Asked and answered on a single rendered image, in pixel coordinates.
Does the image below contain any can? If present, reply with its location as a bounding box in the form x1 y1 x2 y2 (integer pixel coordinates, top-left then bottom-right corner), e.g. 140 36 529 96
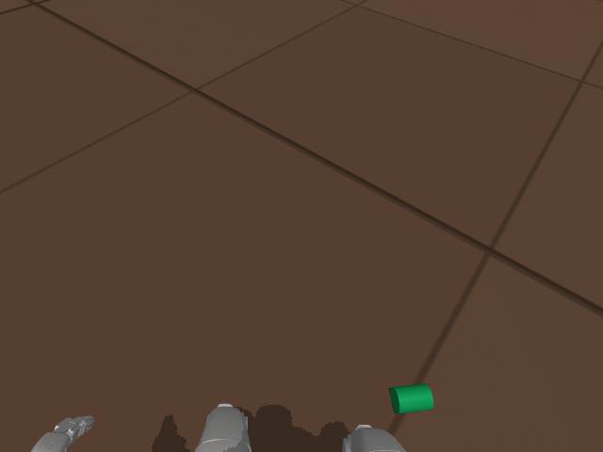
391 383 433 413

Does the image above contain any left robot hand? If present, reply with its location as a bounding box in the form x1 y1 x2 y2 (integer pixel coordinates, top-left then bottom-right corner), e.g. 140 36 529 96
30 415 94 452

